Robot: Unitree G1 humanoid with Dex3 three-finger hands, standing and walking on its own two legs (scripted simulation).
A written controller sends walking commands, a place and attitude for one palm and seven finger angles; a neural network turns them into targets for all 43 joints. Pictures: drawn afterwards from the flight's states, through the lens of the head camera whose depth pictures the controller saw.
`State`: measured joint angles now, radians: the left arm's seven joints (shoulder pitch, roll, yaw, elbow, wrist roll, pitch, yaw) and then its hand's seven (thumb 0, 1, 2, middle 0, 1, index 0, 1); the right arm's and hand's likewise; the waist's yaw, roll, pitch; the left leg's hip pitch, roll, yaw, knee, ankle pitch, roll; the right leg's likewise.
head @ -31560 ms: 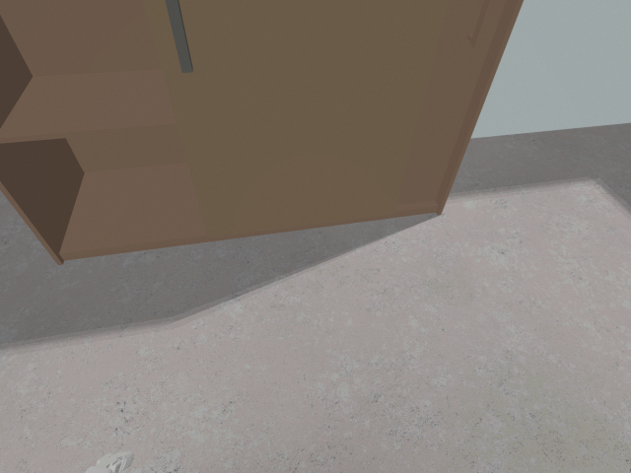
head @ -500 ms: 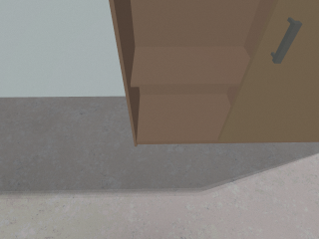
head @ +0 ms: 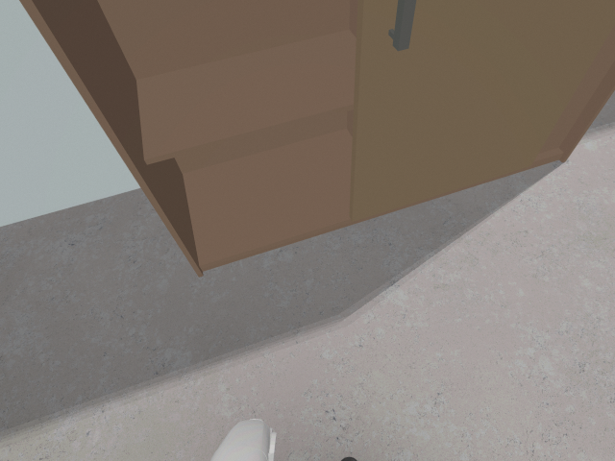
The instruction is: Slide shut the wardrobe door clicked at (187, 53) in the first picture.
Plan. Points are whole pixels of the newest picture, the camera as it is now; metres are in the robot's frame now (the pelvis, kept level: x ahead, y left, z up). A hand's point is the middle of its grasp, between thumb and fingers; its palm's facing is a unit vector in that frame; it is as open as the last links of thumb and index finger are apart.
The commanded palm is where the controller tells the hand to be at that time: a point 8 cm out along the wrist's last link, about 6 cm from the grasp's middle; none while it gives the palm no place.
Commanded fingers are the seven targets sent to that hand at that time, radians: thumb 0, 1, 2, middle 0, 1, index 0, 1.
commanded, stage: walk to a spot facing it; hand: right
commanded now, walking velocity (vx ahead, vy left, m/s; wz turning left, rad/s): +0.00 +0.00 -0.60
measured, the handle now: (401, 3) +0.99 -0.13 +0.08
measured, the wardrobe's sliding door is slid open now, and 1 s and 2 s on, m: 0.61 0.61 0.61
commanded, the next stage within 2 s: turn to face it in 2.00 s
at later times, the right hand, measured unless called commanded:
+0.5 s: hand out of the picture +0.02 -0.14 -0.15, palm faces +0.29 +0.90 -0.32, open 7.3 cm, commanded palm none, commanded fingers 0.00 -0.90 -0.90 0.20 0.30 0.20 0.30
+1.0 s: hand out of the picture -0.09 -0.15 -0.19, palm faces +0.61 +0.75 -0.25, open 7.3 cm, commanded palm none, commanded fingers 0.00 -0.90 -0.90 0.20 0.30 0.20 0.30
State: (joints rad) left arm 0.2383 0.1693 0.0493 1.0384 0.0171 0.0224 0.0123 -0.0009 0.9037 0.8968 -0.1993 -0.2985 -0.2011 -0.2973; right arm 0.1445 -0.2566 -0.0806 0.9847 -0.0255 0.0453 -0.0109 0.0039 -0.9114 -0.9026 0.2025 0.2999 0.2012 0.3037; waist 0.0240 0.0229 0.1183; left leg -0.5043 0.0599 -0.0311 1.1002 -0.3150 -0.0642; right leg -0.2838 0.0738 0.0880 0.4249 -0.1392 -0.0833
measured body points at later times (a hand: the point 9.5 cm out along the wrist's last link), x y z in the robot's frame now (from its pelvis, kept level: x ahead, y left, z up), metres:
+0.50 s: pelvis +0.02 +0.08 +0.00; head +0.08 +0.10 +0.44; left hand +0.15 +0.33 -0.16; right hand +0.01 -0.19 -0.13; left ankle +0.02 +0.18 -0.74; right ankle -0.03 -0.05 -0.66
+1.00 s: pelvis +0.01 +0.05 -0.01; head +0.03 +0.00 +0.44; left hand +0.26 +0.19 -0.13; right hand -0.12 -0.19 -0.17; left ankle +0.06 +0.19 -0.66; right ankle -0.03 -0.03 -0.74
